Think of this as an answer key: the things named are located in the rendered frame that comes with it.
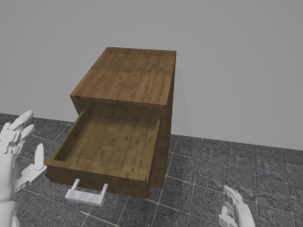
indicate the left robot hand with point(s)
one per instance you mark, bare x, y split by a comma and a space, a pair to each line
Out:
12, 139

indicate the left robot forearm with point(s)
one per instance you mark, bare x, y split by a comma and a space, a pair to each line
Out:
8, 211

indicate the drawer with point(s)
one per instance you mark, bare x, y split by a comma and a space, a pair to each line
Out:
109, 143

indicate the right robot hand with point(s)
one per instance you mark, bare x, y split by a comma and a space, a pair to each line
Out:
240, 214

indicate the handle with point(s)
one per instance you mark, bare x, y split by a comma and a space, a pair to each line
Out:
85, 197

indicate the cabinet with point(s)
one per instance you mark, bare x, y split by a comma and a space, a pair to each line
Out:
136, 77

